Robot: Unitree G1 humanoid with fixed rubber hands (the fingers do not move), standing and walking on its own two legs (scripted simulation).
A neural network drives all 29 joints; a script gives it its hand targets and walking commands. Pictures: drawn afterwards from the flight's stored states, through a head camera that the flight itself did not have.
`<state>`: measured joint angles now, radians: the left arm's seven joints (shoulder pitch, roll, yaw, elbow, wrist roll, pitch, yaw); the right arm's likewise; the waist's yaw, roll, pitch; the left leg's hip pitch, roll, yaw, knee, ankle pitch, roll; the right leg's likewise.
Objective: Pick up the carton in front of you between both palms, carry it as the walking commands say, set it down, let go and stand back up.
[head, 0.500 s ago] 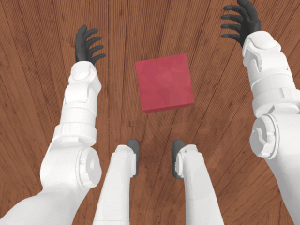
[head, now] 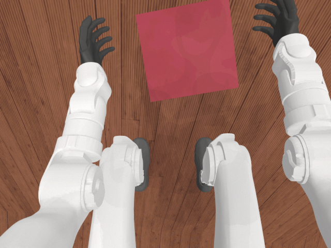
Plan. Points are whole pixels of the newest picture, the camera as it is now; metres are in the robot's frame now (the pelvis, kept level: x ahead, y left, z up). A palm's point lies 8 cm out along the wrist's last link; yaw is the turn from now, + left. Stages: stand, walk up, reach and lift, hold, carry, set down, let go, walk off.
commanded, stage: reach and lift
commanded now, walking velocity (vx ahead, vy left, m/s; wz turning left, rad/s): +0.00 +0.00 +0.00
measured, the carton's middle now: (185, 61) +0.50 -0.06 -0.34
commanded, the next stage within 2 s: none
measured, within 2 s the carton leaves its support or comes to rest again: leaves its support in 1.16 s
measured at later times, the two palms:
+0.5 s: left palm (107, 56) +0.51 +0.14 -0.27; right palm (248, 46) +0.51 -0.22 -0.29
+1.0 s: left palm (124, 56) +0.51 +0.10 -0.26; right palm (244, 43) +0.51 -0.20 -0.26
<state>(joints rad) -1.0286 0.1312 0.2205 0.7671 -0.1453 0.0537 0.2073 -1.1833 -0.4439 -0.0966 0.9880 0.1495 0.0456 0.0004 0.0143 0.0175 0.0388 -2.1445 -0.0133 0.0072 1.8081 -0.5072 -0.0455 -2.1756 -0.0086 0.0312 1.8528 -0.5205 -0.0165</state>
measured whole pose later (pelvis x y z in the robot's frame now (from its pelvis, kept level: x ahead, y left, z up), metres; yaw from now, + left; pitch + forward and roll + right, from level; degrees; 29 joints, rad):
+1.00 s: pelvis -0.02 +0.00 -0.09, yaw +0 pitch +38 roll +4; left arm -1.43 0.14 0.21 1.19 -0.18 -0.03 0.24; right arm -1.53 -0.42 0.11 1.32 0.24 0.00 -0.05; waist 0.00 0.06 0.31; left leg -2.27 -0.03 0.00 2.11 -0.51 -0.06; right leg -2.30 -0.01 0.03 2.15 -0.53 -0.02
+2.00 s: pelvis +0.01 +0.02 +0.07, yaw -7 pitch +40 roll +1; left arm -0.80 -0.13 0.46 0.55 0.14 0.31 0.14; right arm -0.86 -0.05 -0.32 0.68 -0.16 0.34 0.01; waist -0.01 0.04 -0.21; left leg -1.81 -0.10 -0.06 1.64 -0.53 -0.04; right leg -1.84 0.05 0.08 1.63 -0.48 0.04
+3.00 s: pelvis +0.09 +0.02 +0.31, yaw -8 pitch +0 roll +0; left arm -0.28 -0.16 0.27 0.41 0.24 0.53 0.03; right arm -0.25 0.15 -0.24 0.37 -0.25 0.57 -0.02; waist -0.01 0.01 -0.08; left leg -0.24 -0.04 -0.10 0.50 -0.26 0.00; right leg -0.26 0.02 0.08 0.48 -0.22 0.01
